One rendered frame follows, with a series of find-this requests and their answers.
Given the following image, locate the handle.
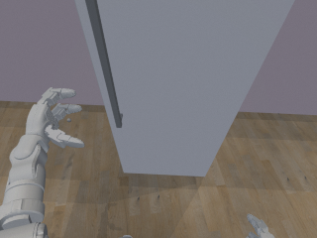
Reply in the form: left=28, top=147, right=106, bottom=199
left=85, top=0, right=123, bottom=128

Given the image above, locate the robot left upper arm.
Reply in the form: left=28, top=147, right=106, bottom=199
left=0, top=222, right=49, bottom=238

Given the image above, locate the robot right hand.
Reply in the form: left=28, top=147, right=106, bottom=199
left=246, top=213, right=275, bottom=238

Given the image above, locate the robot left forearm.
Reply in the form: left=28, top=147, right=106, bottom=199
left=0, top=134, right=50, bottom=231

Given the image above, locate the robot left hand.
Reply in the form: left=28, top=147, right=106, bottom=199
left=25, top=87, right=85, bottom=149

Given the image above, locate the fridge door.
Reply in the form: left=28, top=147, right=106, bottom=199
left=75, top=0, right=295, bottom=177

